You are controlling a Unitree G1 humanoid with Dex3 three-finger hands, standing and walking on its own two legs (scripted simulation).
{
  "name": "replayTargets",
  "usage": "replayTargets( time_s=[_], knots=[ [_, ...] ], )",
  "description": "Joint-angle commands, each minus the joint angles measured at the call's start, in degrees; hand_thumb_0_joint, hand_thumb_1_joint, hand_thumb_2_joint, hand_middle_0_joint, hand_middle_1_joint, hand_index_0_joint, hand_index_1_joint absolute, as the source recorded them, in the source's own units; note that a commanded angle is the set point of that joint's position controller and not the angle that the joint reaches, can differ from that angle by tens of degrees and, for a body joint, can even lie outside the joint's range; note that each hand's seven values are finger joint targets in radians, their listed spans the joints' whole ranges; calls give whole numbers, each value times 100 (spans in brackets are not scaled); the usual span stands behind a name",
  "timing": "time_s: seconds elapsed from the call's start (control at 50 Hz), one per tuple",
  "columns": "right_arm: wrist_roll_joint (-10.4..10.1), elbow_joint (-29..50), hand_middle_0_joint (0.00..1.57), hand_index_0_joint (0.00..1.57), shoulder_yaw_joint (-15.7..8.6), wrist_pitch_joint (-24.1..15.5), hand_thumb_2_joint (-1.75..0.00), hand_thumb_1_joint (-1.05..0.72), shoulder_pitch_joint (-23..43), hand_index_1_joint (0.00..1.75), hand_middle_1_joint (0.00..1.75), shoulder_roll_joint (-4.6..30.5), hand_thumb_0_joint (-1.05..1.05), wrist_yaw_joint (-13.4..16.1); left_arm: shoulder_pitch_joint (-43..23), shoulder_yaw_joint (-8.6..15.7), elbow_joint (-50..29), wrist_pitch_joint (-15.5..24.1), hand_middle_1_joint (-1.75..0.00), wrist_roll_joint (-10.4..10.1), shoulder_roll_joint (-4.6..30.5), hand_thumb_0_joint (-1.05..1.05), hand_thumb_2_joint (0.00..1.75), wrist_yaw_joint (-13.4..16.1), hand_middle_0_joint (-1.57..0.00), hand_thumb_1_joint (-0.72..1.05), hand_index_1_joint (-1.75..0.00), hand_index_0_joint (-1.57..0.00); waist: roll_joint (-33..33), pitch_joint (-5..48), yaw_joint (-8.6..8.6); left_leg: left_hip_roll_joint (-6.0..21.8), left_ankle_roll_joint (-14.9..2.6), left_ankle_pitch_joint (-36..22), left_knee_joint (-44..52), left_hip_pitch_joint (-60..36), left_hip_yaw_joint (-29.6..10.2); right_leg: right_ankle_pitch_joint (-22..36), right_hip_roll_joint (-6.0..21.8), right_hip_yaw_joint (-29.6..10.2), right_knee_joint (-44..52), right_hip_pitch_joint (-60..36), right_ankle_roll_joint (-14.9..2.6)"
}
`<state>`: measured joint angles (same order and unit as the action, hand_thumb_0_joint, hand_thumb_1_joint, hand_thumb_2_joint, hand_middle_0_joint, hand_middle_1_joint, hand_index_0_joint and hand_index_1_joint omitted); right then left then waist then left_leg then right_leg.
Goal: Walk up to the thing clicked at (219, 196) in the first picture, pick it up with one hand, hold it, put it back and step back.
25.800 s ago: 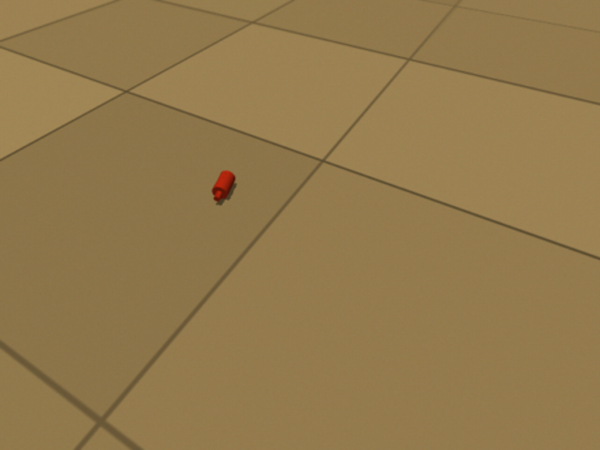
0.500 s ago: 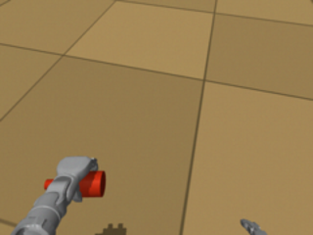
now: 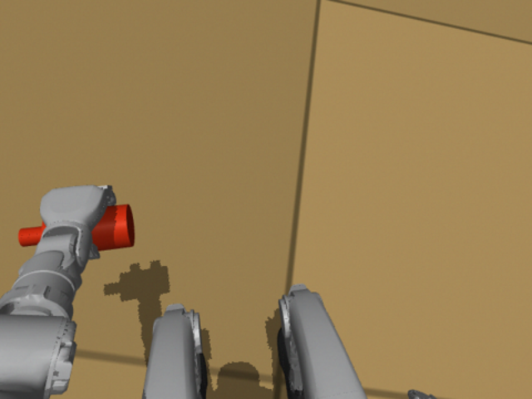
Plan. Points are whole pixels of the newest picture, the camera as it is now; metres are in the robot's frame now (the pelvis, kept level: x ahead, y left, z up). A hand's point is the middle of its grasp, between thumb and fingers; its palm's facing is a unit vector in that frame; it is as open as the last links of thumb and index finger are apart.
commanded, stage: crouch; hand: left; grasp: from above
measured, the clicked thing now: (78, 231) +0.43 +0.27 -0.17
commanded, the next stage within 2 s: lower in 1.12 s
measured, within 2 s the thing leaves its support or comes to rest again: neither
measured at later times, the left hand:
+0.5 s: hand (111, 235) +0.45 +0.25 -0.30, palm faces -0.46 -0.01 -0.89, open 10.3 cm
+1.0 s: hand (118, 235) +0.47 +0.26 -0.36, palm faces -0.48 -0.01 -0.88, open 10.3 cm
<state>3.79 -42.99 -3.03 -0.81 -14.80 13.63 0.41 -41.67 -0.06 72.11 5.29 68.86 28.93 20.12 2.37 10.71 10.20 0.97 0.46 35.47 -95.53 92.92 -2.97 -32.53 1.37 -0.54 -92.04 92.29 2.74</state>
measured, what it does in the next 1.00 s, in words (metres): lowers itself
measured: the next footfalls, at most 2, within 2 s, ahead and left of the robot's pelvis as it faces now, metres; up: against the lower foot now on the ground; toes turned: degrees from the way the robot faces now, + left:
none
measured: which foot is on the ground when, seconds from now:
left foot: down 0.00-1.00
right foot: down 0.00-1.00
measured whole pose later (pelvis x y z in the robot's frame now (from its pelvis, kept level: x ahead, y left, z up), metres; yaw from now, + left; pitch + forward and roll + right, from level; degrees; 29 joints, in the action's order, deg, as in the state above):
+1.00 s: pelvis -0.02 +0.00 -0.19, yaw -4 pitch +37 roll -8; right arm 8.1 -41.1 3.1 -2.2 -12.1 15.5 -7.5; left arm -58.0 7.2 82.8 13.2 75.9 44.8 19.6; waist 0.1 2.8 16.2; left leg -1.2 1.3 40.5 -131.3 128.1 -7.8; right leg -37.3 0.9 1.3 -125.3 125.3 3.7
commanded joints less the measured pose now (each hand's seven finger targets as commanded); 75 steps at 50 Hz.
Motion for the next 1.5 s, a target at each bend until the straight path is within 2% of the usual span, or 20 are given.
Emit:
replayTargets(
  time_s=[0.0,0.04,0.18,0.24,0.28,0.32,0.34,0.36,0.38,0.48,0.58,0.62,0.66,0.76,1.1,1.14,1.22,1.32,1.38,1.48],
  knots=[
    [32,357,20,20,-350,-201,-90,-89,-689,30,30,1223,0,-5,-2350,369,-1081,146,-63,-23,1737,0,74,176,-100,64,-61,-102,909,3521,-57,-152,-68,-838,794,-2039,-46,609,-122,388,426,-805,-489],
    [57,359,20,20,-350,-241,-90,-90,-725,30,30,1261,0,-66,-2540,453,-1140,257,-64,35,1927,0,76,187,-102,67,-63,-104,981,3729,-5,-152,-80,-899,543,-1978,-74,632,-120,429,214,-582,-483],
    [203,223,20,20,-280,-330,-90,-90,-951,30,30,1377,0,-317,-2905,607,-1136,479,-64,197,2096,0,77,276,-105,70,-63,-106,1401,4307,104,-150,-14,-1978,-336,-2073,-110,1238,-68,505,-588,51,-475],
    [243,220,20,20,-256,-307,-90,-91,-951,30,30,1361,0,-402,-3080,641,-1102,525,-64,281,2196,0,82,327,-106,68,-64,-106,1543,4229,136,-173,-43,-1775,-612,-1652,17,1225,-98,511,-783,99,-480],
    [273,257,20,20,-230,-309,-90,-90,-964,30,30,1380,0,-452,-3010,792,-913,501,-67,322,2368,0,85,376,-107,71,-66,-107,1464,4119,147,-170,-52,-1674,-747,-1489,17,1180,-62,516,-894,204,-460],
    [286,272,20,20,-246,-294,-90,-90,-909,30,30,1412,0,-477,-3435,766,-1083,541,-64,345,2431,0,85,387,-109,71,-64,-108,1560,4244,223,-180,-85,-1459,-897,-1295,74,1096,-102,515,-1013,256,-471],
    [283,264,20,20,-227,-288,-90,-91,-941,30,30,1396,0,-493,-3316,768,-849,529,-64,397,2472,0,84,389,-108,71,-64,-108,1505,4157,223,-179,-98,-1377,-980,-1187,102,1061,-108,520,-1043,270,-462],
    [293,271,20,20,-198,-290,-90,-91,-944,30,30,1374,0,-517,-3327,721,-801,514,-65,370,2379,0,86,383,-107,70,-65,-107,1450,4069,258,-176,-117,-1351,-1077,-1050,126,1073,-108,516,-1071,269,-449],
    [293,267,20,20,-183,-282,-90,-91,-912,30,30,1399,0,-519,-3338,783,-767,510,-65,365,2506,0,86,396,-107,70,-65,-107,1433,4085,218,-188,-130,-1305,-1126,-852,155,1081,-131,511,-1128,239,-445],
    [310,275,20,20,-165,-263,-90,-91,-904,30,30,1473,0,-560,-3492,860,-458,508,-64,394,2767,0,83,327,-109,73,-63,-109,1474,3856,310,-182,-130,-1048,-1332,-498,160,909,-123,559,-1379,469,-445],
    [322,284,20,20,-98,-215,-90,-91,-918,30,30,1475,0,-602,-3437,787,-306,543,-65,406,2769,0,83,224,-110,75,-64,-110,1494,3843,343,-201,-129,-1181,-1581,-310,160,1018,-141,580,-1608,588,-430],
    [317,279,20,20,-111,-191,-90,-91,-966,30,30,1539,0,-623,-3486,891,-194,567,-66,465,2978,0,83,201,-107,72,-65,-108,1515,3768,358,-202,-120,-1098,-1618,-223,132,928,-146,610,-1709,733,-442],
    [347,256,20,20,-90,-170,-90,-91,-969,30,30,1545,0,-642,-3571,795,-218,609,-63,473,2841,0,81,179,-109,73,-63,-109,1609,3701,419,-200,-107,-1065,-1708,-189,126,891,-148,640,-1785,895,-444],
    [335,259,20,20,-50,-148,-90,-91,-994,30,30,1630,0,-688,-3799,867,-174,702,-63,520,3092,0,80,170,-108,72,-63,-108,1754,3585,501,-191,-76,-928,-1776,-121,38,763,-127,705,-2021,1253,-467],
    [431,232,20,20,232,-96,-90,-91,-1018,30,30,1743,0,-711,-4015,954,18,773,-60,639,3551,0,82,375,-114,77,-61,-113,1939,3540,654,-214,-125,-885,-2269,268,101,876,-174,787,-2336,1385,-433],
    [438,220,20,20,267,-93,-90,-91,-1039,30,30,1719,0,-722,-3898,864,124,746,-61,644,3392,0,85,353,-114,77,-63,-113,1938,3403,677,-214,-114,-908,-2294,263,91,880,-169,802,-2344,1474,-429],
    [414,247,20,20,286,-94,-90,-91,-1018,30,30,1788,0,-727,-4006,890,98,709,-56,623,3538,0,83,340,-115,74,-58,-112,1999,3359,723,-202,-107,-1021,-2372,239,42,987,-160,823,-2454,1561,-438],
    [440,282,20,20,430,-105,-90,-91,-1002,30,30,1799,0,-768,-3977,714,428,750,-53,647,3349,0,78,302,-115,74,-55,-113,1999,3018,876,-196,-93,-952,-2478,383,-49,901,-185,914,-2550,1796,-438],
    [474,328,20,20,447,-119,-90,-91,-978,30,30,1879,0,-782,-4004,874,408,800,-57,667,3663,0,80,363,-116,78,-58,-115,1979,3116,867,-209,-104,-1039,-2601,491,-21,1003,-180,917,-2647,1675,-414],
    [546,365,20,20,513,-156,-90,-91,-977,30,30,1916,0,-830,-4135,900,364,915,-57,716,3761,0,76,472,-118,83,-57,-118,2250,3155,987,-197,-82,-1126,-2706,477,-39,1103,-209,973,-2796,1617,-410]
  ],
)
